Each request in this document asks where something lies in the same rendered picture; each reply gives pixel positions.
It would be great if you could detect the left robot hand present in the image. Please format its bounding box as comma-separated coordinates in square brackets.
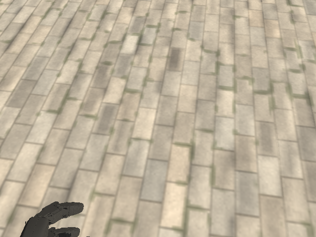
[20, 201, 90, 237]

